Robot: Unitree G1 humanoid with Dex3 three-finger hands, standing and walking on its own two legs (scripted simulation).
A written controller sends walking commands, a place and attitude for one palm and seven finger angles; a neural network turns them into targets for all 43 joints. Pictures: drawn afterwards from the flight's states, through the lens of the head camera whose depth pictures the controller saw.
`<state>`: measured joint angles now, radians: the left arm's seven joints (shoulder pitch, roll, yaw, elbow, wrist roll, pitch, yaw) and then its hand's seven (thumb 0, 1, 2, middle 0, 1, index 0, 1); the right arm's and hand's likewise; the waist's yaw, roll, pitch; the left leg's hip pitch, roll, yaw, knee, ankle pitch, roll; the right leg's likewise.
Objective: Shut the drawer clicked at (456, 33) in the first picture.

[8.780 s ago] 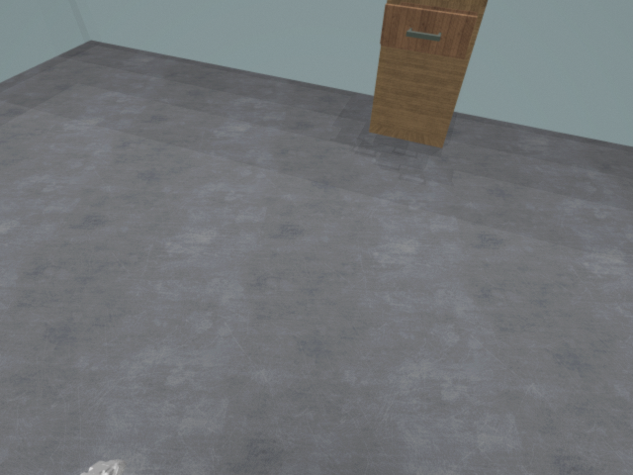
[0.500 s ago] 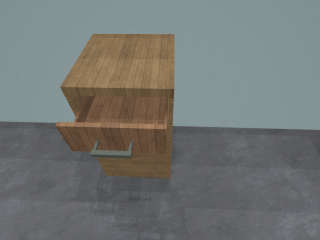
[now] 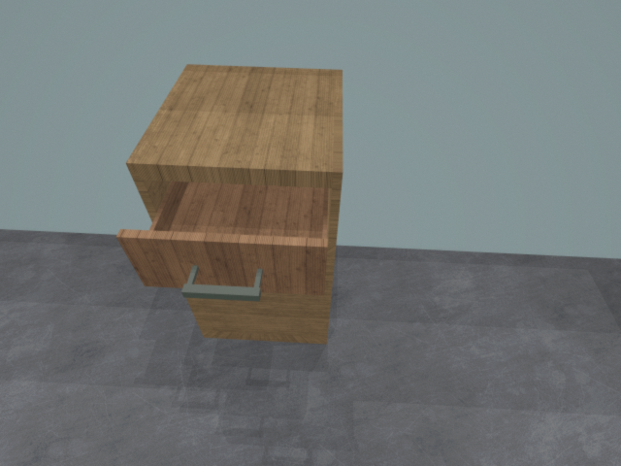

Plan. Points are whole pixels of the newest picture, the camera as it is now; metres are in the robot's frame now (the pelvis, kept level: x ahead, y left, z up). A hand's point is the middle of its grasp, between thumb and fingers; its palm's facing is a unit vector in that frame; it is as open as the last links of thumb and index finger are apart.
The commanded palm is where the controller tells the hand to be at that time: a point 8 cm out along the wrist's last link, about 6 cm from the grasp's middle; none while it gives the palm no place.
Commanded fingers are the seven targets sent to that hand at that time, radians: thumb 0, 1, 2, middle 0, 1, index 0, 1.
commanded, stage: come to a stop and stand still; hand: left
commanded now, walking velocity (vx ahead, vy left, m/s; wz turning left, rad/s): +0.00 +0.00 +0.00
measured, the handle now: (224, 282) +0.45 +0.20 -0.13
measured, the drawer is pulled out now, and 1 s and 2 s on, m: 0.16 0.16 0.16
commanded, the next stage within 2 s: look again from close up in 0.08 s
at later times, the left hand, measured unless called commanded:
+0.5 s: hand out of the picture +0.02 +0.18 -0.17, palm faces +0.03 -0.98 -0.22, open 7.3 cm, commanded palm none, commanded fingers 0.00 0.90 0.90 -0.20 -0.30 -0.20 -0.30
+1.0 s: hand (193, 392) +0.21 +0.17 -0.03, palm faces +0.17 -0.98 -0.05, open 6.8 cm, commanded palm +0.14 +0.22 -0.07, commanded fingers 0.00 0.90 0.90 -0.46 -0.58 -0.46 -0.58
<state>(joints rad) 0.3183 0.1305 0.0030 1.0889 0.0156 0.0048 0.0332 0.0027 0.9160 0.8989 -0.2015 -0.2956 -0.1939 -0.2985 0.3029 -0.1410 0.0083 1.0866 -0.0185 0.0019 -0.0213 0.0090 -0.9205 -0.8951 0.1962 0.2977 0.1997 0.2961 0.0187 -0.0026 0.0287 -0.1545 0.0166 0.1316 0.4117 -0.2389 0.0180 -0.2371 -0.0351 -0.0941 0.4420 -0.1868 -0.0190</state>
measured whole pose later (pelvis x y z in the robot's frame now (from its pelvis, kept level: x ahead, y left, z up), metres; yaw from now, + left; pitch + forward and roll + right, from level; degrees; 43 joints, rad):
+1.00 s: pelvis +0.01 +0.01 -0.03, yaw +3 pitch +5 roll +0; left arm 0.37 0.16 0.01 0.17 -0.17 -0.24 0.01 0.04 0.96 0.90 -0.29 -0.39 -0.28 -0.40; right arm 0.28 -0.29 -0.03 0.75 0.02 -0.33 -0.05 0.02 -0.92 -0.89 0.20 0.30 0.20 0.30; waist -0.03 0.02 -0.08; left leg -0.43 0.01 0.09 0.71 -0.38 0.03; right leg -0.48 -0.07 -0.12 0.72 -0.33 -0.01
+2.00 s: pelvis -0.01 +0.01 -0.08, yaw +3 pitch +15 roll -2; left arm 0.29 0.19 0.04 0.03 -0.19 -0.41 -0.17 0.02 0.90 0.90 -1.27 -1.45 -1.26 -1.46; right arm 0.23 -0.25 0.00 0.50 0.01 -0.20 -0.02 0.01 -0.90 -0.90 0.20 0.30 0.20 0.30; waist -0.02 0.01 -0.13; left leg -0.84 0.04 0.05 1.11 -0.54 0.03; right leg -0.86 -0.07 -0.14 1.06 -0.45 -0.02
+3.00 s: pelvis -0.01 -0.01 -0.09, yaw +3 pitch +16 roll -1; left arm 0.13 0.19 0.05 0.19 -0.17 -0.43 -0.17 0.01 0.90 0.90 -1.40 -1.60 -1.40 -1.60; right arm 0.22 -0.25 0.02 0.53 0.01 -0.16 -0.01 0.01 -0.90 -0.89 0.20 0.30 0.20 0.30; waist -0.01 0.02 -0.14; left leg -0.89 0.05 0.04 1.15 -0.54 0.01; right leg -0.92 -0.06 -0.14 1.11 -0.47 -0.04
